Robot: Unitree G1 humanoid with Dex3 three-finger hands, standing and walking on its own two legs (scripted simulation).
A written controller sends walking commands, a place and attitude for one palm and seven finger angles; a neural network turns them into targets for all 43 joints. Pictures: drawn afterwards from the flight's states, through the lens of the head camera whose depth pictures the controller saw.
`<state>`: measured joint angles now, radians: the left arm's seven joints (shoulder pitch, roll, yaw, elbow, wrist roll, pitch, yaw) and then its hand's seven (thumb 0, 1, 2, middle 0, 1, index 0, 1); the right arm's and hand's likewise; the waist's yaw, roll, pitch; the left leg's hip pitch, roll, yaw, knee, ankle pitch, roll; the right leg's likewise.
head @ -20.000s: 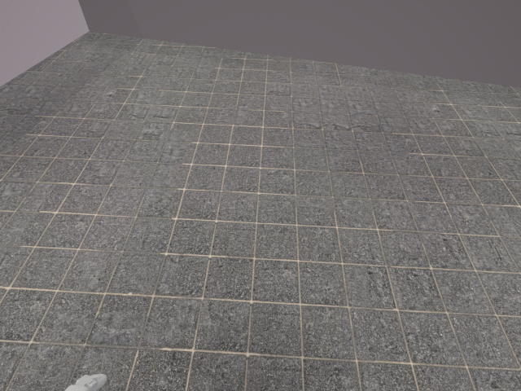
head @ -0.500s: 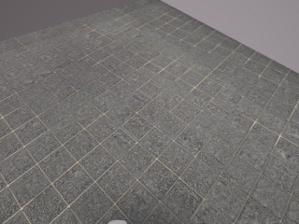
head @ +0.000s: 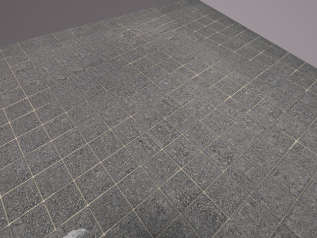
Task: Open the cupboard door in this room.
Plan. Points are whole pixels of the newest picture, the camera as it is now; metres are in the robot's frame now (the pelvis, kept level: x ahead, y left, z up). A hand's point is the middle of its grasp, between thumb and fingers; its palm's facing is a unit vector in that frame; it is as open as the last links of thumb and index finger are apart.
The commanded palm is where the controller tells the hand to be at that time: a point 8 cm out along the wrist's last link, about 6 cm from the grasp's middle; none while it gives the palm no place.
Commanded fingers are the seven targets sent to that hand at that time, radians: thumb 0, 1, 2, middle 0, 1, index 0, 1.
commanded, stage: turn or walk to find it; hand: left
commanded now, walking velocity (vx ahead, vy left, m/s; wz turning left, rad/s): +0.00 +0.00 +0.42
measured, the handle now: out of the picture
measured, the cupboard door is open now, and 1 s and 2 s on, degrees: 0 0 0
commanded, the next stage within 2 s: stand and wait in 1.84 s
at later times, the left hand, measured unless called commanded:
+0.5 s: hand out of the picture -0.05 +0.20 -0.17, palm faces +0.30 -0.92 -0.24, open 7.3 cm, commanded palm none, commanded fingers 0.00 0.90 0.90 -0.20 -0.30 -0.20 -0.30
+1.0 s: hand out of the picture -0.01 +0.19 -0.15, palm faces +0.42 -0.86 -0.28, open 7.3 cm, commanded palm none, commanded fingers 0.00 0.90 0.90 -0.20 -0.30 -0.20 -0.30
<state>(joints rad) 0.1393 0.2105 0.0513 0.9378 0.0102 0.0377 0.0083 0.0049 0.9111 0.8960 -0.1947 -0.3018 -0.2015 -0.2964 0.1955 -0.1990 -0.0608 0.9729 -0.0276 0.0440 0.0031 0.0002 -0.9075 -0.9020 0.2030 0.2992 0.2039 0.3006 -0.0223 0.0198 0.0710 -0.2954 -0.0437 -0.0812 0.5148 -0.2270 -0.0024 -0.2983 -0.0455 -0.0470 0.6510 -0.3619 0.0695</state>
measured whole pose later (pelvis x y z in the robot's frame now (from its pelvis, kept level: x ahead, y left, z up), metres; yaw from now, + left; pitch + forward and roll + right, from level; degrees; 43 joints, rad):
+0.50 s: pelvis -0.02 +0.00 -0.01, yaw +15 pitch +0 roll +1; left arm 0.26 0.21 0.06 0.98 0.03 0.02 0.01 0.00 0.91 0.90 -0.20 -0.30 -0.21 -0.30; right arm 0.14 -0.23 -0.06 0.98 -0.01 0.05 0.01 0.00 -0.91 -0.90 0.20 0.30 0.20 0.30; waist 0.02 -0.02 0.09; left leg -0.26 0.03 0.06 0.59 -0.31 -0.04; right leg -0.24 -0.15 -0.28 0.62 -0.35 0.01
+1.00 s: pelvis -0.02 -0.03 +0.00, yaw +26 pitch +0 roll +1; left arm 0.16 0.18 0.04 0.93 0.02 0.01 0.01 0.00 0.91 0.90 -0.20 -0.30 -0.20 -0.30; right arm 0.19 -0.23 -0.08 0.98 -0.02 0.06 0.00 0.00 -0.91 -0.90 0.20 0.30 0.20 0.30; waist -0.02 0.06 0.08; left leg -0.39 -0.05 -0.09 0.83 -0.46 -0.02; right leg -0.27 -0.05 -0.10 0.60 -0.32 -0.01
